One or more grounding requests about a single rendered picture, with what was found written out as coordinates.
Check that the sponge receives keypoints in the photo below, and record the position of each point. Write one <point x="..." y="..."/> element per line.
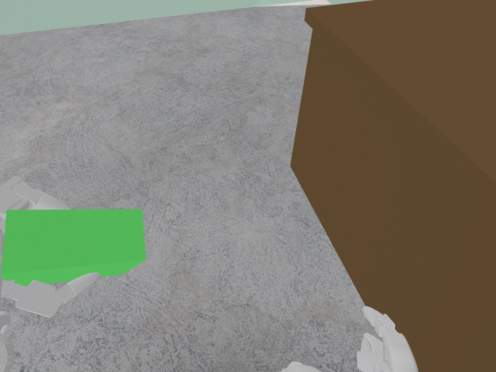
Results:
<point x="58" y="245"/>

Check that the table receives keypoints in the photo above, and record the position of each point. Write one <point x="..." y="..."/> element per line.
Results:
<point x="395" y="149"/>

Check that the robot right hand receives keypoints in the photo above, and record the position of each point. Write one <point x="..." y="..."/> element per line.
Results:
<point x="392" y="355"/>

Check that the robot left hand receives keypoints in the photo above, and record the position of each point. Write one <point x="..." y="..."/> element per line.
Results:
<point x="38" y="297"/>

